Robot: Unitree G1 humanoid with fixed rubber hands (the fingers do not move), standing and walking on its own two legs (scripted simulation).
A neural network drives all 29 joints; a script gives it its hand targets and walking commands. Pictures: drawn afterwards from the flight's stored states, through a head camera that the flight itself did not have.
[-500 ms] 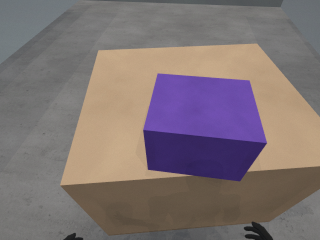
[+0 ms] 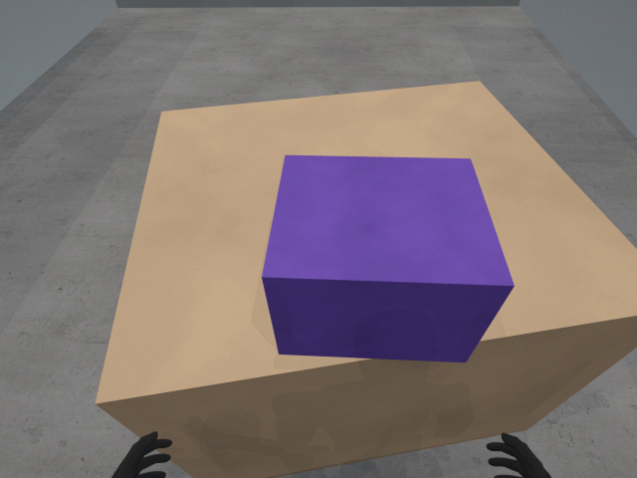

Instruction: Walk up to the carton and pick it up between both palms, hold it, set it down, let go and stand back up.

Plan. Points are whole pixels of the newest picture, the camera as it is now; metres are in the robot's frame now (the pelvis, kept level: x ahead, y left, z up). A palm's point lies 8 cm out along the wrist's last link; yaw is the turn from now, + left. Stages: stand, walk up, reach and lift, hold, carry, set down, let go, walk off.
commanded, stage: walk up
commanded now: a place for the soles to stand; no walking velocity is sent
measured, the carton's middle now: (374, 257) +0.41 -0.07 +0.03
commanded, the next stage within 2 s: none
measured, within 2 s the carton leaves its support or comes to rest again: neither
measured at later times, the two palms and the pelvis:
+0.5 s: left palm out of the picture +0.15 +0.22 -0.10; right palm out of the picture -0.01 -0.32 -0.10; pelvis -0.02 -0.03 +0.00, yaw -8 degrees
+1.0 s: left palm out of the picture +0.05 +0.13 -0.10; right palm out of the picture +0.02 -0.43 -0.11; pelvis -0.07 -0.15 -0.02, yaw +2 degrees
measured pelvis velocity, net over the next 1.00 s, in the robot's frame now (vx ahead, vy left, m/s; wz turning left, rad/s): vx -0.07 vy -0.15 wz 0.04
